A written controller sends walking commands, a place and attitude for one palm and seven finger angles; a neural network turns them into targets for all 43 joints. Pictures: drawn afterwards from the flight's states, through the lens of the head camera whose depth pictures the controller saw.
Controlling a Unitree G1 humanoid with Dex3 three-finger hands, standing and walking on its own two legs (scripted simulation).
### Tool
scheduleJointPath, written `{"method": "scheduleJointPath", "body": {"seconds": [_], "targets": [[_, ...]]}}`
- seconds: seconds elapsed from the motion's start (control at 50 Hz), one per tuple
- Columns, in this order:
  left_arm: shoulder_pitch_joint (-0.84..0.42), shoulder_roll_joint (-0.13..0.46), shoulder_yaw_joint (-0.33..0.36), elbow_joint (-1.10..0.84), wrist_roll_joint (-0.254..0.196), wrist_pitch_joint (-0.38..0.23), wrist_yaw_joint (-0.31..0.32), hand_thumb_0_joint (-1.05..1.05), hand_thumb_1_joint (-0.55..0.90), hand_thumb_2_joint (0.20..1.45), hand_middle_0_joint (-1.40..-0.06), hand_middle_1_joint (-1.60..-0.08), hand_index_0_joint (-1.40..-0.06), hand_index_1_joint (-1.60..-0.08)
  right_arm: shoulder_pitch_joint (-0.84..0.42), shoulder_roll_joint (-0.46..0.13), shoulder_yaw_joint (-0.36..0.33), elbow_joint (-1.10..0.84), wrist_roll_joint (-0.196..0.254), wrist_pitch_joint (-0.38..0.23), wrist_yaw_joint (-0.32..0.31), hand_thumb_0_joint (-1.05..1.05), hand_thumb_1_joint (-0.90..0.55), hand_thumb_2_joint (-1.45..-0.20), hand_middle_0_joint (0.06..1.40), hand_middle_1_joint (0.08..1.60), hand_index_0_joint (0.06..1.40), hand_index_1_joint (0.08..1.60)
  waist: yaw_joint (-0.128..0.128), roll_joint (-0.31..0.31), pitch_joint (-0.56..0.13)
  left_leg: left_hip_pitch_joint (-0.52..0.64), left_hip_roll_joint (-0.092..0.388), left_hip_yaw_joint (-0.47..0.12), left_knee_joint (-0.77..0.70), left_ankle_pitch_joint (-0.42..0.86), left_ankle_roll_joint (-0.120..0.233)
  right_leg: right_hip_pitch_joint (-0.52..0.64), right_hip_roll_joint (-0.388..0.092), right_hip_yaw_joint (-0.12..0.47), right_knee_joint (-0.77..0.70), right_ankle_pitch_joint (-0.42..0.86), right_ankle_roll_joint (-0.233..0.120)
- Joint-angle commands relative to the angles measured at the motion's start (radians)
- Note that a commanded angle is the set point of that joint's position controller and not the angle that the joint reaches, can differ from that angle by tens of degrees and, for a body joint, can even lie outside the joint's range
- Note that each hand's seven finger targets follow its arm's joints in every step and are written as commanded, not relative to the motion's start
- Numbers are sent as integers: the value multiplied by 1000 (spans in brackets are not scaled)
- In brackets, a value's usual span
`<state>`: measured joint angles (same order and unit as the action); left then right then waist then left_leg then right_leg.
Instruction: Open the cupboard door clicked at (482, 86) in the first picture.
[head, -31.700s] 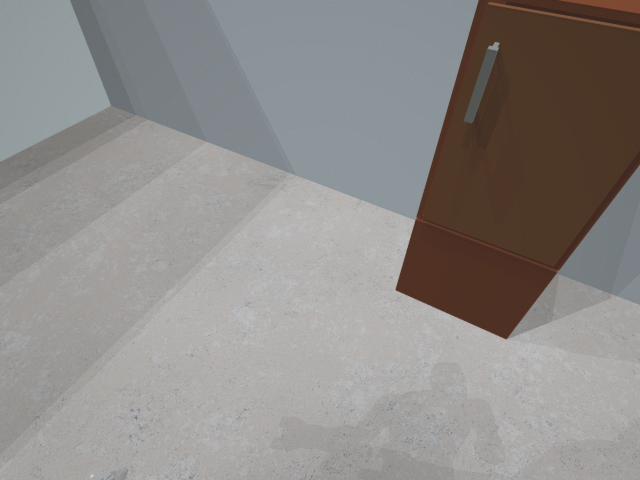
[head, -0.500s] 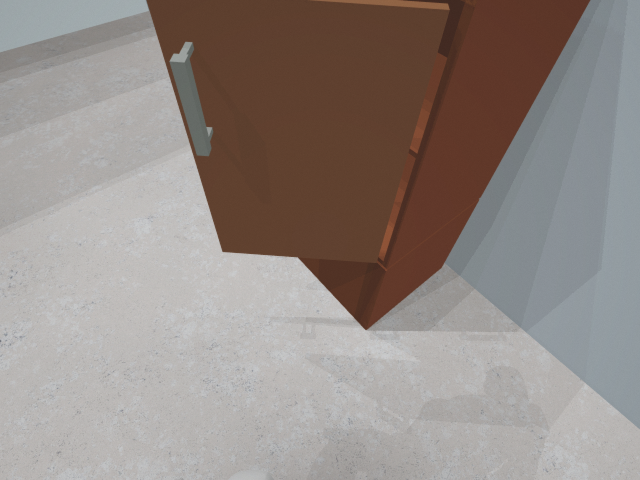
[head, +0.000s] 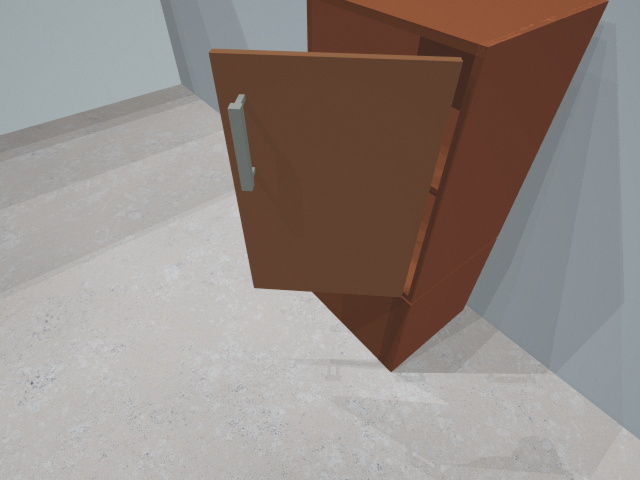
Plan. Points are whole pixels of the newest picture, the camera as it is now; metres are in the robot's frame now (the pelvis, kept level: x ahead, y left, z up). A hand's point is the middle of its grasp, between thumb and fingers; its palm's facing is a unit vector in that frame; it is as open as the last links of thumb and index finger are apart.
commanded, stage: look again from close up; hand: left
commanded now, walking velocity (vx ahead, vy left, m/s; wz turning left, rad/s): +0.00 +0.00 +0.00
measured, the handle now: (244, 144) +0.61 +0.19 +0.11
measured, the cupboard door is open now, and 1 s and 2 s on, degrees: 47 47 47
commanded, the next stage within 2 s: shuffle to correct the standing spot in 0.64 s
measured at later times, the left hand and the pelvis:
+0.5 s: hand out of the picture +0.09 +0.20 -0.13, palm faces -0.03 -0.94 -0.35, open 7.4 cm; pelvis +0.00 -0.04 +0.01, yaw +1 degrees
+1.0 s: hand out of the picture +0.04 +0.16 -0.16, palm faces +0.04 -0.97 -0.22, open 7.4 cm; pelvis +0.03 -0.04 +0.01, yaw +1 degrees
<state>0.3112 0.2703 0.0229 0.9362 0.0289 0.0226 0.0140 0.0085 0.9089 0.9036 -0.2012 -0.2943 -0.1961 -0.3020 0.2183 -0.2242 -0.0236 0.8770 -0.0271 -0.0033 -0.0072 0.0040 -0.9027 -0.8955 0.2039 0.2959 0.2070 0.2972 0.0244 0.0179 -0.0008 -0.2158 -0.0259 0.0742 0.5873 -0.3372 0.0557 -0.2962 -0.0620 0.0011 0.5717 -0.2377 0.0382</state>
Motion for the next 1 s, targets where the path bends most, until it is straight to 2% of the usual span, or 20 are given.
{"method": "scheduleJointPath", "body": {"seconds": [0.0, 0.08, 0.24, 0.32, 0.38, 0.46, 0.58, 0.72, 0.8, 0.84, 0.88, 0.9, 0.94, 0.98], "targets": [[-54, 169, 39, -76, -2, -38, 5, 0, 900, 900, -200, -300, -200, -300, -20, -240, -68, -58, 6, -33, -11, 0, -900, -900, 200, 300, 200, 300, -29, 2, 25, -76, 144, -171, -236, 87, 8, 44, -17, 31, -67, 87, -70], [-86, 202, 41, -63, -4, -47, 5, 0, 900, 900, -200, -300, -200, -300, -36, -259, -65, -32, 6, -35, -6, 0, -900, -900, 200, 300, 200, 300, -29, -28, 9, -63, 138, -166, -245, 79, 4, 71, -34, 50, -102, 89, -74], [-148, 245, 34, -28, -10, -53, 2, 0, 900, 900, -200, -300, -200, -300, -47, -281, -51, 34, 7, -33, 3, 0, -900, -900, 200, 300, 200, 300, -32, -33, 12, -50, 128, -150, -264, 36, -14, 83, -66, 92, -185, -6, -77], [-170, 260, 29, -7, -13, -56, 1, 0, 900, 900, -200, -300, -200, -300, -44, -289, -42, 65, 8, -32, 5, 0, -900, -900, 200, 300, 200, 300, -37, -42, 7, -25, 123, -137, -258, 69, -22, 86, -78, 110, -221, -16, -82], [-184, 264, 25, 6, -15, -58, 2, 0, 900, 900, -200, -300, -200, -300, -41, -291, -37, 87, 9, -32, 5, 0, -900, -900, 200, 300, 200, 300, -39, -34, -12, -4, 129, -133, -259, 103, -25, 106, -79, 108, -231, 14, -82], [-202, 265, 22, 24, -17, -59, 1, 0, 900, 900, -200, -300, -200, -300, -46, -297, -30, 112, 9, -32, 5, 0, -900, -900, 200, 300, 200, 300, -37, -27, -3, -6, 128, -128, -267, 109, -33, 117, -81, 113, -250, 19, -81], [-209, 253, 17, 47, -18, -60, 3, 0, 900, 900, -200, -300, -200, -300, -47, -289, -22, 142, 9, -31, 2, 0, -900, -900, 200, 300, 200, 300, -35, -30, -13, 18, 136, -124, -272, 166, -37, 146, -77, 98, -254, 102, -79], [-203, 239, 16, 65, -17, -59, 5, 0, 900, 900, -200, -300, -200, -300, -45, -276, -17, 165, 10, -27, 1, 0, -900, -900, 200, 300, 200, 300, -36, -47, -12, 30, 135, -119, -279, 168, -41, 158, -78, 96, -277, 99, -74], [-118, 145, 0, 93, -15, -38, 9, 0, 900, 900, -200, -300, -200, -300, 23, -156, 9, 197, 4, -5, 7, 0, -900, -900, 200, 300, 200, 300, -26, -70, 10, 3, 100, -75, -240, 36, -57, 151, -89, 125, -315, -123, -69], [-90, 148, 8, 96, -13, -30, 7, 0, 900, 900, -200, -300, -200, -300, 49, -143, 10, 203, 1, 3, 7, 0, -900, -900, 200, 300, 200, 300, -23, -99, 47, -31, 77, -49, -201, -28, -61, 120, -110, 172, -355, -253, -85], [-64, 157, 18, 89, -9, -25, 7, 0, 900, 900, -200, -300, -200, -300, 77, -129, 7, 202, 1, 7, 7, 0, -900, -900, 200, 300, 200, 300, -23, -132, 79, -42, 64, -26, -152, -53, -58, 84, -137, 208, -391, -330, -106], [-61, 152, 23, 85, -9, -25, 7, 0, 900, 900, -200, -300, -200, -300, 97, -124, 6, 203, 1, 4, 6, 0, -900, -900, 200, 300, 200, 300, -30, -132, 78, -39, 65, -22, -138, -42, -55, 73, -142, 218, -389, -325, -116], [-50, 139, 28, 79, -10, -26, 6, 0, 900, 900, -200, -300, -200, -300, 129, -110, 5, 208, 3, -3, 4, 0, -900, -900, 200, 300, 200, 300, -35, -106, 89, -22, 70, -24, -149, -28, -50, 51, -129, 196, -351, -290, -123], [-41, 107, 29, 73, -10, -26, 4, 0, 900, 900, -200, -300, -200, -300, 166, -102, 1, 213, 5, -11, 2, 0, -900, -900, 200, 300, 200, 300, -41, -43, 116, 1, 94, -52, -211, -13, -39, 22, -79, 120, -266, -229, -111]]}}
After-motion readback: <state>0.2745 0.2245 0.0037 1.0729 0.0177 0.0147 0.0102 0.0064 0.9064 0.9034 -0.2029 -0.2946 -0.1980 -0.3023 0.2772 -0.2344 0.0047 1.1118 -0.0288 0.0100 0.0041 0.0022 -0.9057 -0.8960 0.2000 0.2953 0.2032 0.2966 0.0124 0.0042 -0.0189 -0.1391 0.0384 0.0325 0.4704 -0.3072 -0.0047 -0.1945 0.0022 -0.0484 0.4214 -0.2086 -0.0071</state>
